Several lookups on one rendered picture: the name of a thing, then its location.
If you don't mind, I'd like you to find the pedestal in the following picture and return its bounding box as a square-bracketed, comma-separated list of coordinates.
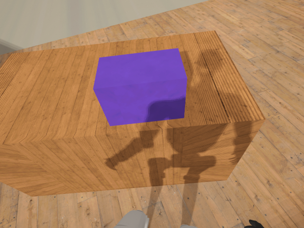
[0, 30, 266, 197]

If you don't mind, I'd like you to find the carton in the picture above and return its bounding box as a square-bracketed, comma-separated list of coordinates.
[93, 48, 187, 126]

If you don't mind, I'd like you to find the left robot thigh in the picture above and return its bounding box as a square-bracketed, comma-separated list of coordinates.
[113, 210, 149, 228]

